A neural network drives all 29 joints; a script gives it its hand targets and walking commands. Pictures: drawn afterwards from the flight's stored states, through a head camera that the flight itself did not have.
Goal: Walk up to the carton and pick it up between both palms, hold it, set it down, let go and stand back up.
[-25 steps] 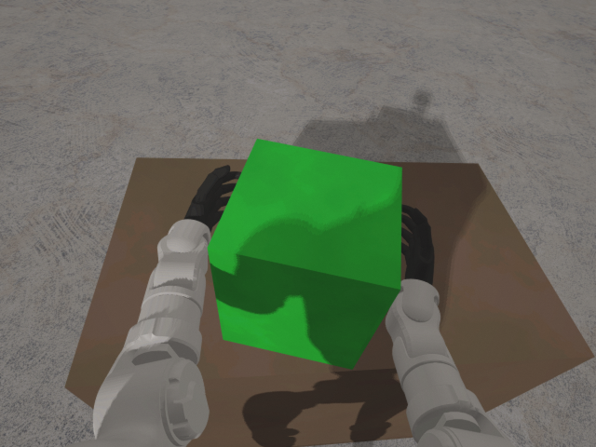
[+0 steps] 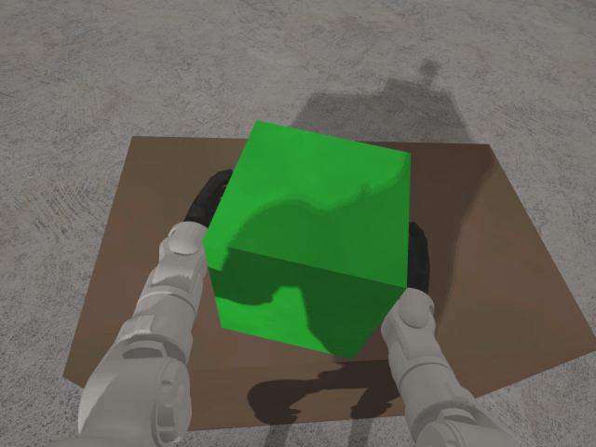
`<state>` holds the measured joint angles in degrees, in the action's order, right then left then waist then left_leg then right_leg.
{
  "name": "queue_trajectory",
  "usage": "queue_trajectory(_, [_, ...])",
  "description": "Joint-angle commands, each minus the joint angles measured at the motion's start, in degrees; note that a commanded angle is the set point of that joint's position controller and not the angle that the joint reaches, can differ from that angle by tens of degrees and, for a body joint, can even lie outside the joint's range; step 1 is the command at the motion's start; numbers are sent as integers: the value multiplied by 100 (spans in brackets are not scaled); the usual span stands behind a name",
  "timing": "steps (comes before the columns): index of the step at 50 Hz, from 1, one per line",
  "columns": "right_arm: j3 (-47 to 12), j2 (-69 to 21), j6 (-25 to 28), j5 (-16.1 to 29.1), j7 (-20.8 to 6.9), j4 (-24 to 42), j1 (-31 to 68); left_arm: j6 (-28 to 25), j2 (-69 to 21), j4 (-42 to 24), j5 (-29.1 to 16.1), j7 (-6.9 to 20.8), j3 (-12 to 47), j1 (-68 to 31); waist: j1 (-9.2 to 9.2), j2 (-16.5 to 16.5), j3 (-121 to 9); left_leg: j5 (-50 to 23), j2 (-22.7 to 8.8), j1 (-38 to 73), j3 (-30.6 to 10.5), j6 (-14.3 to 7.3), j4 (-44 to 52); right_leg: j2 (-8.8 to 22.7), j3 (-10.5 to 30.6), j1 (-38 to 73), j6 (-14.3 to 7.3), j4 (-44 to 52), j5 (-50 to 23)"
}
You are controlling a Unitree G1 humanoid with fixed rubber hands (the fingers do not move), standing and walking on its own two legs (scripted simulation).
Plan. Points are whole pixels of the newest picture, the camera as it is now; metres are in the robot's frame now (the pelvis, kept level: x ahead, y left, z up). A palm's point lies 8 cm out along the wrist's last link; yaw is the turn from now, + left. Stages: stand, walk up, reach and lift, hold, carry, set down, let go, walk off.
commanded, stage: set down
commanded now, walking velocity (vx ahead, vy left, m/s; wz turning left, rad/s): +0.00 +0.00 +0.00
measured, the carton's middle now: (308, 248) +0.39 -0.01 +0.02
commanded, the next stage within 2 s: none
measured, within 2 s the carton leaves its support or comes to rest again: neither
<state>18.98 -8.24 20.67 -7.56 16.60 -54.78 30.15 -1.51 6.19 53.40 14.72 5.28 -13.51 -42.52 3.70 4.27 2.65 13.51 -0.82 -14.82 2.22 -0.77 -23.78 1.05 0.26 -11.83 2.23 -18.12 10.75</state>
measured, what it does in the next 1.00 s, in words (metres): stands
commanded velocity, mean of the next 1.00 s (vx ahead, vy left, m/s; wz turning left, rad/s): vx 0.00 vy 0.00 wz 0.00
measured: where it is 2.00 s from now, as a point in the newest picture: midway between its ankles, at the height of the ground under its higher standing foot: outside the picture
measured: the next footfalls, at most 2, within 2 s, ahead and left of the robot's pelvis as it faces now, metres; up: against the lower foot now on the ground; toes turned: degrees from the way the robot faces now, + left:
none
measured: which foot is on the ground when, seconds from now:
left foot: down 0.00-1.00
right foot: down 0.00-1.00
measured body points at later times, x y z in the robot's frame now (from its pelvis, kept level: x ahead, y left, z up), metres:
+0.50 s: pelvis -0.02 +0.00 +0.00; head +0.02 +0.03 +0.45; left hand +0.41 +0.17 +0.04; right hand +0.33 -0.17 +0.02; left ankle -0.02 +0.10 -0.75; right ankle -0.02 -0.15 -0.75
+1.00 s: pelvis -0.04 +0.00 +0.00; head -0.03 +0.04 +0.45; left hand +0.35 +0.21 +0.04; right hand +0.27 -0.18 +0.03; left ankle -0.02 +0.10 -0.75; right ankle -0.02 -0.15 -0.75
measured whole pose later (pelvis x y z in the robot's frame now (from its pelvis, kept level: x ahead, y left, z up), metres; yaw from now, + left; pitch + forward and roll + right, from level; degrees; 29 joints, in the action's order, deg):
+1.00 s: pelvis -0.04 +0.00 +0.00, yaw +0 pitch +4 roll -1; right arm 3.9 -3.5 8.0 8.6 20.3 -36.7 15.2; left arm 0.4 19.6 47.6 -5.5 7.6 -3.1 -29.4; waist 3.7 3.6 -3.6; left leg 9.7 -1.1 -18.6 2.2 -0.8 -23.8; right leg 0.7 0.3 -15.7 2.2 -18.2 7.0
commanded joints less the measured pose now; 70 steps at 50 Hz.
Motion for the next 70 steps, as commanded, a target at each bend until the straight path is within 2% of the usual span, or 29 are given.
queue_trajectory(1, [-1046, 490, 257, 587, 117, 388, 2034, -566, 620, -55, -1036, -242, 342, -2246, 364, -671, -3896, -2268, 126, 338, 339, 237, -479, -309, -324, 560, 163, -468, -3458])
queue_trajectory(4, [-1202, 992, 282, 905, 174, 50, 2066, -673, 1273, 179, -1248, -319, 235, -2418, 207, -905, -3900, -2915, 208, 261, 338, 386, -736, -333, -237, 741, 148, -708, -4056])
queue_trajectory(7, [-1303, 1064, 206, 1282, 175, -194, 2073, -727, 1276, 223, -1513, -326, 613, -2534, 415, -1226, -3976, -3105, 72, 709, 192, 541, -774, -376, -338, 103, 33, -600, -3285])
queue_trajectory(9, [-1218, 1179, 274, 1246, 230, 17, 2138, -669, 1111, 195, -1767, -276, 918, -2496, 576, -1147, -4217, -3637, 51, 1127, 160, 666, -924, -440, -405, -144, 35, -549, -3679])
queue_trajectory(12, [-1402, 1179, 174, 1419, 182, -135, 2001, -737, 1390, -39, -1817, -193, 873, -2548, 476, -1210, -4137, -3709, 51, 1119, 132, 670, -899, -454, -393, -40, 33, -508, -3417])
queue_trajectory(19, [-1426, 1427, -22, 1556, 321, 299, 1956, -524, 1717, 351, -1963, 29, 858, -2220, 553, -813, -3473, -2877, 83, 1007, 171, 527, -625, -369, -375, 22, 62, -265, -3183])
queue_trajectory(24, [-1714, 1097, -110, 1696, 300, 734, 1520, -581, 1748, 56, -2076, 54, 926, -1917, 269, -973, -3463, -2329, 92, 1016, 196, 432, -497, -342, -316, 133, -23, -146, -2399])
queue_trajectory(28, [-2008, 1170, -137, 1857, 324, 1254, 1339, -436, 1997, 80, -2147, 182, 735, -1498, 27, -652, -3263, -2362, 57, 787, 172, 327, -535, -324, -296, 227, -9, -242, -2286])
queue_trajectory(29, [-1902, 1275, -161, 1848, 332, 1330, 1239, -432, 1842, -446, -2150, 135, 840, -1618, 151, -923, -3322, -2354, 72, 1186, 200, 394, -466, -370, -374, 93, -38, -128, -2155])
queue_trajectory(31, [-1916, 1144, -324, 1747, 383, 1085, 1031, -425, 1980, -151, -2177, 211, 819, -1504, 192, -651, -2577, -1596, 47, 763, 182, 227, -304, -293, -291, 101, 0, -80, -1508])
queue_trajectory(35, [-2030, 1036, -312, 1900, 379, 2252, 585, -458, 1969, -1001, -2376, 159, 884, -1080, -4, -715, -3202, -1708, 9, 1155, 205, 236, -327, -304, -271, 137, -87, -123, -1475])
queue_trajectory(37, [-1857, 1310, -657, 1817, 328, 1984, 1746, -467, 2254, -301, -2706, 196, 1142, -2322, 199, -652, -2882, -669, -32, 616, 132, 151, -258, -310, -337, -465, -89, -154, -351])
queue_trajectory(38, [-2305, 1084, -672, 1979, 316, 2312, 430, -426, 2143, -955, -2546, 183, 980, -1010, -159, -649, -2682, -984, -46, 1029, 115, 162, -135, -286, -295, 128, -161, -95, -725])
queue_trajectory(40, [-1983, 1122, -849, 1848, 307, 2273, 966, -432, 2273, -914, -2759, 170, 1178, -1585, 125, -865, -2642, -482, -12, 731, 183, 111, -43, -238, -222, -92, -159, -87, -274])
queue_trajectory(43, [-2272, 995, -845, 1961, 365, 2982, -81, -246, 2399, -1374, -2640, 248, 812, -530, -208, -623, -2721, -1069, -14, 1139, 203, 132, -68, -317, -259, 237, -154, -69, -707])
queue_trajectory(45, [-2236, 1001, -998, 1947, 431, 2627, -246, -43, 2502, -1398, -2450, 322, 696, -460, -237, -734, -2281, -1002, -35, 1219, 201, 111, -22, -221, -191, 107, -175, 66, -557])
queue_trajectory(48, [-2039, 1183, -1231, 1989, 379, 2907, 362, 122, 2137, -1801, -2729, 342, 1165, -969, 33, -1066, -1950, -360, -149, 1097, 146, 175, 150, -321, -262, -96, -239, 13, -22])
queue_trajectory(49, [-2113, 1114, -1180, 2044, 372, 3333, -607, 155, 2171, -2420, -2588, 300, 917, 76, -157, -906, -2052, -769, -128, 1404, 151, 189, 210, -366, -245, 350, -256, 16, -541])
queue_trajectory(51, [-1921, 1163, -1289, 1832, 420, 3467, 400, 275, 2460, -1760, -2811, 362, 1008, -901, -57, -644, -1975, -357, -77, 915, 201, 120, 108, -293, -192, 91, -176, 42, 62])
queue_trajectory(52, [-2067, 926, -1342, 1790, 386, 3378, -310, 248, 2448, -1687, -2734, 387, 848, -310, -171, -560, -1770, -413, -27, 920, 254, 90, 217, -259, -156, 268, -145, 126, 93])
queue_trajectory(54, [-2183, 1038, -1246, 1970, 383, 3764, -1124, 278, 2393, -2983, -2646, 371, 763, 472, -251, -915, -1986, -1203, -96, 1622, 221, 239, 140, -305, -150, 464, -199, 71, -663])
queue_trajectory(57, [-2392, 1022, -1234, 1993, 358, 4284, -1662, 426, 2338, -3367, -2495, 396, 612, 1025, -476, -962, -2197, -1897, -159, 2070, 175, 307, -28, -356, -182, 375, -212, 79, -944])
queue_trajectory(58, [-2242, 1063, -1365, 1938, 360, 3805, -1061, 489, 2354, -2800, -2627, 438, 791, 364, -203, -1243, -1833, -1494, -91, 1819, 185, 311, -68, -310, -99, -96, -207, 126, -491])
queue_trajectory(59, [-2318, 1162, -1319, 2074, 304, 4279, -1535, 627, 2164, -3241, -2522, 406, 729, 992, -332, -1278, -1711, -1861, -97, 1929, 247, 373, 30, -353, -154, 234, -251, 148, -909])
queue_trajectory(60, [-2170, 1201, -1475, 1861, 347, 3987, -1102, 635, 2184, -2787, -2660, 513, 916, 400, -54, -1133, -1347, -1405, -61, 1553, 244, 330, 86, -343, -89, 137, -265, 183, -422])
queue_trajectory(63, [-2533, 927, -1386, 2033, 338, 5118, -2458, 637, 2350, -3856, -2480, 465, 447, 1897, -615, -854, -1634, -2102, -73, 2001, 246, 276, 143, -347, -88, 803, -196, 186, -1110])
queue_trajectory(65, [-2443, 1004, -1590, 1878, 256, 4765, -2243, 668, 2234, -3391, -2570, 507, 660, 1619, -528, -879, -1115, -1612, -68, 1745, 237, 281, 281, -350, -105, 415, -233, 252, -518])
queue_trajectory(68, [-2688, 1061, -1544, 1999, 295, 5735, -3516, 738, 2415, -4694, -2501, 532, 468, 2840, -654, -968, -1334, -2385, -70, 2299, 282, 325, 173, -330, -63, 808, -207, 274, -1329])
queue_trajectory(70, [-2667, 1141, -1544, 1922, 315, 5792, -3293, 748, 2507, -4522, -2496, 606, 488, 2542, -644, -970, -1171, -2561, -69, 2173, 259, 347, 62, -331, -70, 538, -173, 246, -1351])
